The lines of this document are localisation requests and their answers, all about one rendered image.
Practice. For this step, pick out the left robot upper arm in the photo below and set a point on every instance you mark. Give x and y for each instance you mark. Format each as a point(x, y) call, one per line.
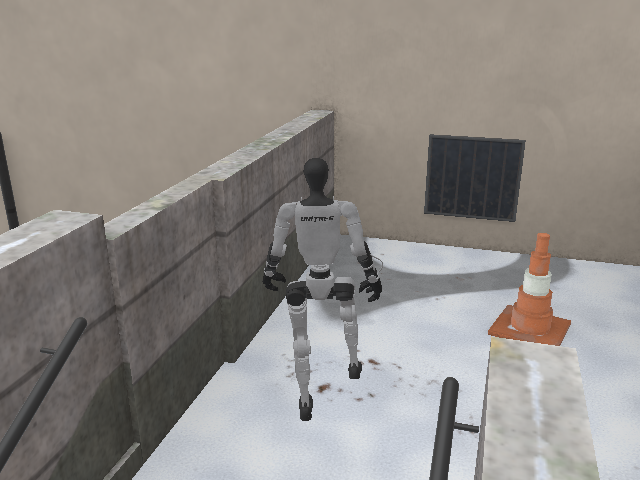
point(286, 212)

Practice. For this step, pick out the right robot upper arm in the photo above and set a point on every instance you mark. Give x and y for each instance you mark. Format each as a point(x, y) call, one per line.
point(349, 210)

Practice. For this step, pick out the left robot forearm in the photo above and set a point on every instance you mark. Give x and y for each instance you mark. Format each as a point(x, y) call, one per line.
point(271, 263)

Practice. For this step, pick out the left robot hand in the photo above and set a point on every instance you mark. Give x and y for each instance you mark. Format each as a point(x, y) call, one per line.
point(267, 280)

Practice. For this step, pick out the right robot hand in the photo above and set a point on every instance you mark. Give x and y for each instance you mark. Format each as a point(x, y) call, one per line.
point(376, 287)

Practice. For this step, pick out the right robot forearm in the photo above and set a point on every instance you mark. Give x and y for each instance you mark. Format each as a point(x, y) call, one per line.
point(368, 266)

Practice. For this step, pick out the robot right shin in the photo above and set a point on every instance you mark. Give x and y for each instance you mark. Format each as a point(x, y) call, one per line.
point(351, 336)

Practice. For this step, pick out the humanoid robot head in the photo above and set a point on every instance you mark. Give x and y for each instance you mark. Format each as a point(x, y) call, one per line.
point(316, 174)

